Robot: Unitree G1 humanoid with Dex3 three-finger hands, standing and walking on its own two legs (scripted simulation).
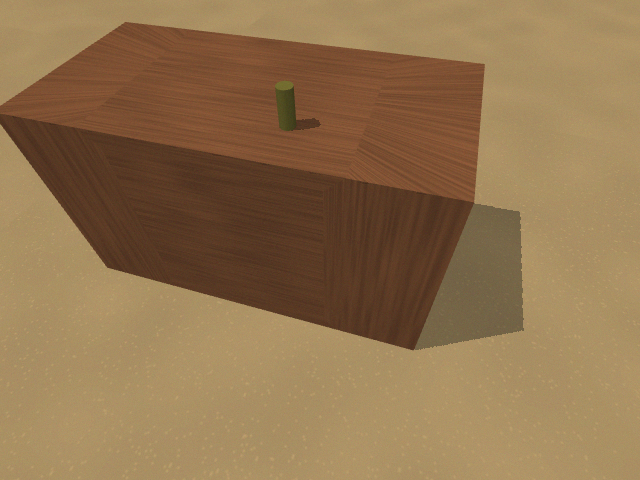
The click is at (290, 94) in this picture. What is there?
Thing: slim round
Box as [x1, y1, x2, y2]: [275, 81, 295, 130]
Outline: 280,81 275,85 279,126 281,129 290,130 295,127 293,85 289,81
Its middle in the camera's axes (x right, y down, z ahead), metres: -0.07 -0.33 +0.92
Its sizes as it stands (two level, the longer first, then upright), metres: 0.042 0.042 0.105
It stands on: a support 0.70 m high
